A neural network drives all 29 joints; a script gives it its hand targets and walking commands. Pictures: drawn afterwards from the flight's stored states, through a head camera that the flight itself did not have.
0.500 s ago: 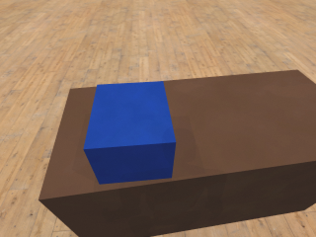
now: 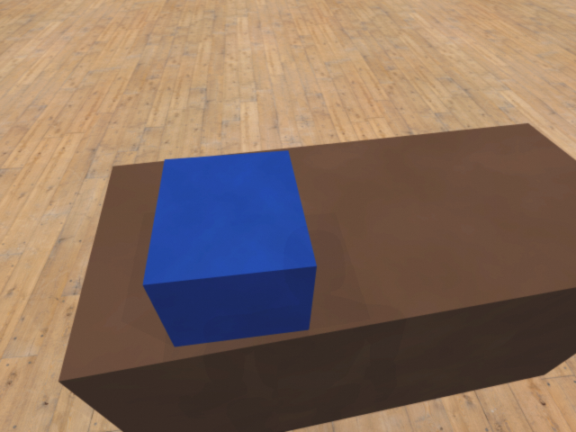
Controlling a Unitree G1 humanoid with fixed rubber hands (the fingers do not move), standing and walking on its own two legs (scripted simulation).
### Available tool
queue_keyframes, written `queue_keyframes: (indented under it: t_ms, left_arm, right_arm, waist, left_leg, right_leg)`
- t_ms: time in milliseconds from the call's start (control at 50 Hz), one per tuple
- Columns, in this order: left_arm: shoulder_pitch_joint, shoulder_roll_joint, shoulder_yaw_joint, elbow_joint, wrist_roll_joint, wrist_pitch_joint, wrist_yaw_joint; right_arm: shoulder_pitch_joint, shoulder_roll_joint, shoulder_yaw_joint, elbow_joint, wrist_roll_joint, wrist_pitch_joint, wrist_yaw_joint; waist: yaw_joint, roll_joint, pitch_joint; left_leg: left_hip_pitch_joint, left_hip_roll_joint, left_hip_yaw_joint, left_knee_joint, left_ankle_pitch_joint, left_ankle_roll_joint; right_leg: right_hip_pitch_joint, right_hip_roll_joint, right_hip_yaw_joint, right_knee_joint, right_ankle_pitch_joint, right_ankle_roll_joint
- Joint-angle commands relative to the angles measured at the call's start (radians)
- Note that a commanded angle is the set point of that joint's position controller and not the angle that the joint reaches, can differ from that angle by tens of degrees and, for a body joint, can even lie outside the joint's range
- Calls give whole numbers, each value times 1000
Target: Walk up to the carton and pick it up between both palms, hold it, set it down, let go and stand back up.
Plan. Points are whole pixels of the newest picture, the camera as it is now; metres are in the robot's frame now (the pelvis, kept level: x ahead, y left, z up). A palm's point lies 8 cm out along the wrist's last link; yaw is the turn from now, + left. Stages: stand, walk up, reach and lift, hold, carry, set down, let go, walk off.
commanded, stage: stand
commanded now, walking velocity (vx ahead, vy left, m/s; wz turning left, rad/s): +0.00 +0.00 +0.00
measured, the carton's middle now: (234, 242) +0.47 +0.09 -0.02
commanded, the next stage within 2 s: none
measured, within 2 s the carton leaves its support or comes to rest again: neither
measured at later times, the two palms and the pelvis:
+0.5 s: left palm out of the picture +0.05 +0.23 -0.12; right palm out of the picture -0.01 -0.24 -0.14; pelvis +0.00 +0.00 +0.00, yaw -1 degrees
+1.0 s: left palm out of the picture +0.03 +0.22 -0.13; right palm out of the picture -0.03 -0.22 -0.14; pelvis +0.01 +0.00 +0.00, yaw -1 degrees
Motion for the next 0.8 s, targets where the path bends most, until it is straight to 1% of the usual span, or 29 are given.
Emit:
queue_keyframes:
  t_ms: [0,100,160,240,320,380,440,500,560,620,720,780]
  left_arm:
    - [33,100,31,-37,-2,-16,14]
    - [31,101,33,-14,-4,-11,19]
    - [29,100,34,-1,-5,-8,20]
    - [23,93,33,18,-5,-3,20]
    - [24,89,32,39,-5,0,17]
    - [23,83,30,57,-5,1,17]
    - [22,84,29,75,-5,1,17]
    - [22,88,30,93,-6,0,19]
    - [21,85,30,111,-9,0,20]
    - [19,75,28,129,-12,1,20]
    - [20,53,22,158,-15,2,19]
    - [24,48,18,175,-12,5,20]
  right_arm:
    - [61,-116,-30,-18,2,-4,-8]
    - [58,-110,-28,6,2,-2,-9]
    - [53,-103,-27,20,3,-2,-10]
    - [49,-95,-23,41,3,-1,-14]
    - [50,-96,-24,59,3,0,-16]
    - [57,-94,-24,75,4,0,-17]
    - [69,-90,-24,91,6,2,-17]
    - [87,-78,-21,108,7,2,-16]
    - [105,-66,-17,124,8,-3,-15]
    - [106,-63,-14,136,6,-10,-15]
    - [94,-57,-10,147,5,-19,-22]
    - [95,-53,-9,152,6,-20,-26]
  waist:
    - [-8,-43,27]
    - [-8,-46,18]
    - [-6,-27,25]
    - [-2,6,50]
    - [2,14,69]
    - [1,-1,80]
    - [-1,-27,87]
    - [-5,-60,86]
    - [-9,-73,75]
    - [-6,-52,67]
    - [3,12,62]
    - [6,26,69]
  left_leg:
    - [52,106,-109,-98,93,38]
    - [68,102,-110,-101,94,36]
    - [68,108,-113,-116,93,38]
    - [50,125,-122,-149,60,44]
    - [36,130,-124,-168,22,47]
    - [34,124,-121,-171,-6,45]
    - [44,108,-116,-159,-16,39]
    - [68,88,-113,-139,-1,31]
    - [98,79,-118,-134,26,23]
    - [106,90,-123,-149,51,24]
    - [84,130,-125,-186,110,38]
    - [82,139,-120,-184,149,43]
  right_leg:
    - [-45,-71,53,-62,286,-44]
    - [-33,-73,66,-72,284,-48]
    - [-29,-68,59,-71,270,-47]
    - [-26,-57,40,-68,228,-42]
    - [-20,-55,35,-77,201,-43]
    - [-20,-58,43,-93,189,-44]
    - [-28,-68,68,-124,165,-48]
    - [-45,-88,112,-170,123,-53]
    - [-53,-98,138,-201,96,-55]
    - [-41,-87,118,-189,115,-50]
    - [-2,-59,39,-116,197,-40]
    - [1,-56,22,-100,208,-36]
